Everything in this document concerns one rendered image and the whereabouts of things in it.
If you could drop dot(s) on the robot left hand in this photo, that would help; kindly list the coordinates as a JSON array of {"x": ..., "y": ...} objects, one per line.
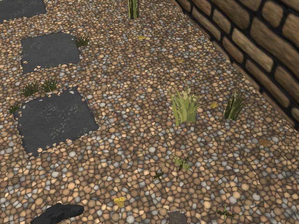
[{"x": 57, "y": 213}]

